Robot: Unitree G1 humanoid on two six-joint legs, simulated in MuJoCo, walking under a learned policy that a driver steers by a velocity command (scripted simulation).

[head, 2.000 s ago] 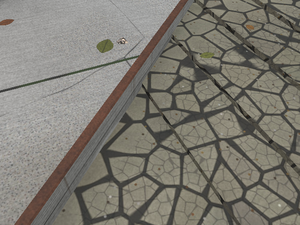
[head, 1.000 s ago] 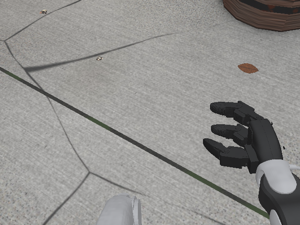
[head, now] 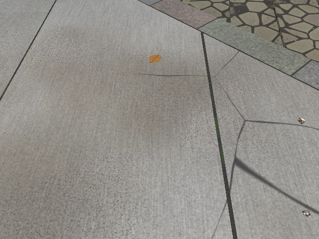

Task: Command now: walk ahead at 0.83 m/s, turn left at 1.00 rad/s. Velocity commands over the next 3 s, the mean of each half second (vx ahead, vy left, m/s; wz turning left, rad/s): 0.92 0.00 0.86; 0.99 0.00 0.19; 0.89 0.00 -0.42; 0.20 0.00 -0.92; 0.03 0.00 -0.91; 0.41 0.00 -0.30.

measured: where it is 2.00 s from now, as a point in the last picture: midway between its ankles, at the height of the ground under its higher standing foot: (66, 86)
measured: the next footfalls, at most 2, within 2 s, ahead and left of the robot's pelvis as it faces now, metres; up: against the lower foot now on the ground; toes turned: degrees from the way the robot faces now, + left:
left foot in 0.22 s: +0.34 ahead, +0.13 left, +0.00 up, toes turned +18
right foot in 0.68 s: +0.83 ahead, +0.20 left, +0.00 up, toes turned +26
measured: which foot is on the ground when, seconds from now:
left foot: up 0.00-0.20, down 0.22-0.68, up 0.70-1.00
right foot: down 0.00-0.24, up 0.26-0.66, down 0.68-1.00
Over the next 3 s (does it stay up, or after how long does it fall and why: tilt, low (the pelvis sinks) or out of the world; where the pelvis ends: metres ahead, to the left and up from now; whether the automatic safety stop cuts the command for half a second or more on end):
stays up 1.56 0.70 0.00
